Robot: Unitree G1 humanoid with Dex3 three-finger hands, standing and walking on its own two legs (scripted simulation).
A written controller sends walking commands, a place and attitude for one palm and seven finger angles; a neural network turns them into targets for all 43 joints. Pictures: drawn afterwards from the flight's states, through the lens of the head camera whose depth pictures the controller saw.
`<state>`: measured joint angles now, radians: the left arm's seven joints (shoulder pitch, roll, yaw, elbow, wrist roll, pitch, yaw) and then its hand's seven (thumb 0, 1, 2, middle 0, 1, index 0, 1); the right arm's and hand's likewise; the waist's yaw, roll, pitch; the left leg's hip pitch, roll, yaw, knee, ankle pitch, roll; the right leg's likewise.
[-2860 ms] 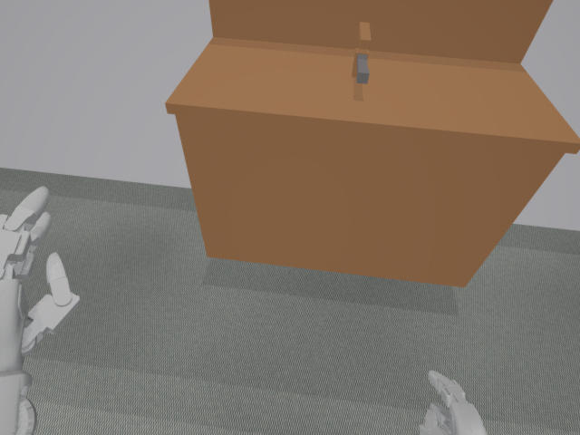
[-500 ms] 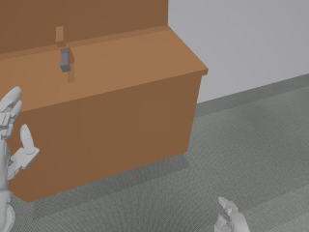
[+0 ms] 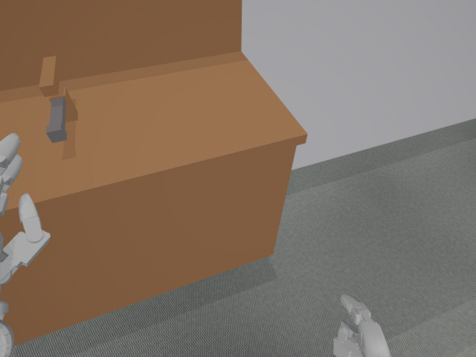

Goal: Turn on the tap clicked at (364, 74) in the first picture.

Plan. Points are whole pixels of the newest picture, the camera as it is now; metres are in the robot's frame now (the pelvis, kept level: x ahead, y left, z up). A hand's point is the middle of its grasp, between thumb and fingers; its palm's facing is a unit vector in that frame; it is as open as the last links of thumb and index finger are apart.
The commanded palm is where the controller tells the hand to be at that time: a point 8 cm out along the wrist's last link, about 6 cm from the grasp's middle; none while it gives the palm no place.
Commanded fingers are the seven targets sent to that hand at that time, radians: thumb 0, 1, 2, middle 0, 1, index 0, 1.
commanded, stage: take the last steps up to it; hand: left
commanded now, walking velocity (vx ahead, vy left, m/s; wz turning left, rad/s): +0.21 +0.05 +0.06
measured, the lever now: (56, 132) +0.51 +0.41 +0.08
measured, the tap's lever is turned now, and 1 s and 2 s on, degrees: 0 0 0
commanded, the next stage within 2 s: come to a stop and stand still in 0.38 s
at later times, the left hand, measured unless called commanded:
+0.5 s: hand (74, 180) +0.31 +0.24 +0.18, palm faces +0.45 -0.81 -0.38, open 7.4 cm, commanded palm +0.24 +0.28 +0.18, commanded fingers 0.00 0.90 0.90 -0.20 -0.30 -0.20 -0.30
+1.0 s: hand (103, 187) +0.30 +0.20 +0.17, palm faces +0.40 -0.81 -0.43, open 7.4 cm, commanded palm +0.24 +0.25 +0.18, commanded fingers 0.00 0.90 0.90 -0.20 -0.30 -0.20 -0.30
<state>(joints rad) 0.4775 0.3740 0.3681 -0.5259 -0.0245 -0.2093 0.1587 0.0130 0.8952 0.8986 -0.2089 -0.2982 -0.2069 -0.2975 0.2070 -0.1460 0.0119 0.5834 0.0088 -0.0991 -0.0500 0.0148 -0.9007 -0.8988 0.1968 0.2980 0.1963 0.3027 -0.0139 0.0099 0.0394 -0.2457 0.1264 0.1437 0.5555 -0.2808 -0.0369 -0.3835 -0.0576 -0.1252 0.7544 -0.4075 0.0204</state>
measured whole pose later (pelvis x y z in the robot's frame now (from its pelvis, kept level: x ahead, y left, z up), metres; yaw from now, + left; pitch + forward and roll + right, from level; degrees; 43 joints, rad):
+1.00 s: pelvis +0.09 -0.04 +0.00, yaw +3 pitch -1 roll +0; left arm 0.51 0.36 0.34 -0.55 -0.02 -0.17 0.16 0.01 0.89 0.90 -0.21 -0.30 -0.21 -0.30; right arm 0.18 -0.24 -0.01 0.59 0.00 -0.03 -0.07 0.02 -0.90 -0.90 0.20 0.30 0.20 0.30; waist -0.03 0.00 0.06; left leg -0.27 0.02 0.04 0.60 -0.33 -0.03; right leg -0.31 -0.03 -0.12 0.54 -0.22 -0.04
